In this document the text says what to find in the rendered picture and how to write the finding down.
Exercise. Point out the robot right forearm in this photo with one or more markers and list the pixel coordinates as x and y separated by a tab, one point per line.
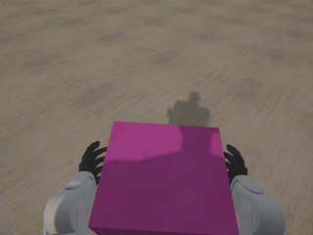
259	214

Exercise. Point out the robot left hand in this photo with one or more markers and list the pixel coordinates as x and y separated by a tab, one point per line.
88	162

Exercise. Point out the robot right hand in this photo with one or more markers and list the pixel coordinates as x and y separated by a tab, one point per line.
237	164

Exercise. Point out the robot left forearm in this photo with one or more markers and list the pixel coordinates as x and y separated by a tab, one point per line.
66	213

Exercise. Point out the carton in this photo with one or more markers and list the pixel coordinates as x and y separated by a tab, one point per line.
163	179

